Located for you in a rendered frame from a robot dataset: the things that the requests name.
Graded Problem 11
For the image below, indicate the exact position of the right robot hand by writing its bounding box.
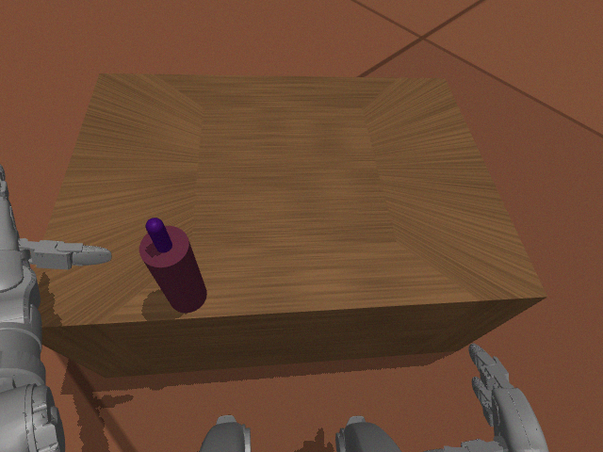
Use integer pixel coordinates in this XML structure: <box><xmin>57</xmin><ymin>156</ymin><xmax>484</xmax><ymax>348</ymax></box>
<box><xmin>424</xmin><ymin>344</ymin><xmax>549</xmax><ymax>452</ymax></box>

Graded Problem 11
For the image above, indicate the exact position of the left robot arm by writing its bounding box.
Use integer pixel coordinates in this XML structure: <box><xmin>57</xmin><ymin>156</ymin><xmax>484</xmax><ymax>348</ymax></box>
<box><xmin>0</xmin><ymin>250</ymin><xmax>65</xmax><ymax>452</ymax></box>

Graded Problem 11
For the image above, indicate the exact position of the left robot hand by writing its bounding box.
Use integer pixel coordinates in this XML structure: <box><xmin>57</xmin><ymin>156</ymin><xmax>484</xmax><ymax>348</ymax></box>
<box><xmin>0</xmin><ymin>164</ymin><xmax>111</xmax><ymax>269</ymax></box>

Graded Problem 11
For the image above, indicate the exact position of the bottle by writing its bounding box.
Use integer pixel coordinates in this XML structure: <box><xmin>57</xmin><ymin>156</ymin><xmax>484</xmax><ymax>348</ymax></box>
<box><xmin>139</xmin><ymin>218</ymin><xmax>207</xmax><ymax>313</ymax></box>

